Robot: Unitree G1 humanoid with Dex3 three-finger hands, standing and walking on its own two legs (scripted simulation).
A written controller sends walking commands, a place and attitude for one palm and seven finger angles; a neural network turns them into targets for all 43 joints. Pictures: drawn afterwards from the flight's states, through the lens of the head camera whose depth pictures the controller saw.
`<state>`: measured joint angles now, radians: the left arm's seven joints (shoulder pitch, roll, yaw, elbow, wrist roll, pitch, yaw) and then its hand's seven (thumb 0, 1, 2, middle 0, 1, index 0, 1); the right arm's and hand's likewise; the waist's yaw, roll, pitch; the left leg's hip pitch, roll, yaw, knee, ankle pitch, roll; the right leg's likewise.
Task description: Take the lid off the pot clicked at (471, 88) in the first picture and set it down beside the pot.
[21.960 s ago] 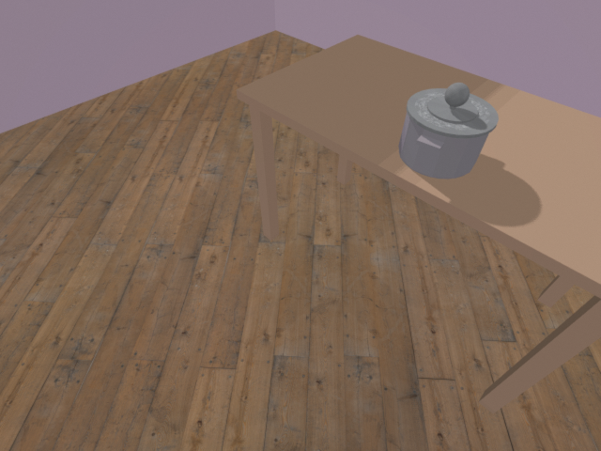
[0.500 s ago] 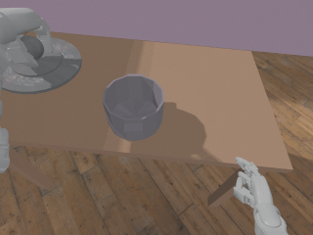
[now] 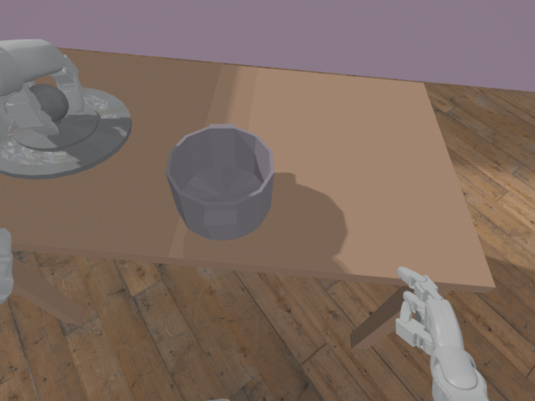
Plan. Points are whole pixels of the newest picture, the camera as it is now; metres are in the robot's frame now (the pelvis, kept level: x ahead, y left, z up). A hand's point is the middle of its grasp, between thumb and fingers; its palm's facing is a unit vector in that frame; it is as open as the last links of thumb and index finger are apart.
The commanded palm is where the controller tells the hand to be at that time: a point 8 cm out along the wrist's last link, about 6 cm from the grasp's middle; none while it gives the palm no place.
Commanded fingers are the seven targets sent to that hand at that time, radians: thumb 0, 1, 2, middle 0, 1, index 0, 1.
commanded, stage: lower the lid onto the table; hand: left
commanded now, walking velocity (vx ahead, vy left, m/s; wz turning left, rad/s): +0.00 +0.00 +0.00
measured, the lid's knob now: (46, 103) +0.45 +0.33 +0.17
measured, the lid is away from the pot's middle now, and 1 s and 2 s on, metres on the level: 0.23 0.23 0.24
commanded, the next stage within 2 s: none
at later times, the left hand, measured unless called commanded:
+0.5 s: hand (50, 129) +0.43 +0.33 +0.15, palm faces -0.43 -0.10 -0.90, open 7.1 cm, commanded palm +0.51 +0.34 +0.24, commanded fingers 0.00 0.81 0.72 -0.95 -1.07 -0.88 -1.06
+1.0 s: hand (55, 146) +0.42 +0.33 +0.12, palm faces -0.45 -0.10 -0.89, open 7.1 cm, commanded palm +0.52 +0.34 +0.20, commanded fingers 0.00 0.81 0.72 -0.95 -1.07 -0.88 -1.06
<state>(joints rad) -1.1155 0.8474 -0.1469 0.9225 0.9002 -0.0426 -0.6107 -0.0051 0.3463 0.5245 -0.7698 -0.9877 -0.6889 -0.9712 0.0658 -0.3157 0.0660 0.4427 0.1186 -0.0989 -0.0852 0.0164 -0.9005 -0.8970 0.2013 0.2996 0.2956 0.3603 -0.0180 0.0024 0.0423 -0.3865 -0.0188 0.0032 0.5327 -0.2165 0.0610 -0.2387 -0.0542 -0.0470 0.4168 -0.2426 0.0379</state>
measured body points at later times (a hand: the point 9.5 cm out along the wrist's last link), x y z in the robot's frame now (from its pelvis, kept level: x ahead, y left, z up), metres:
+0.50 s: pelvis +0.00 +0.00 +0.00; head +0.05 +0.02 +0.44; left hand +0.44 +0.33 +0.20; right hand +0.24 -0.24 -0.03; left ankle +0.03 +0.08 -0.74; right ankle -0.02 -0.17 -0.74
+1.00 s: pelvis +0.00 +0.01 -0.01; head +0.06 +0.04 +0.44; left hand +0.44 +0.34 +0.17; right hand +0.24 -0.24 -0.03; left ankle +0.03 +0.08 -0.74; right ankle -0.02 -0.17 -0.74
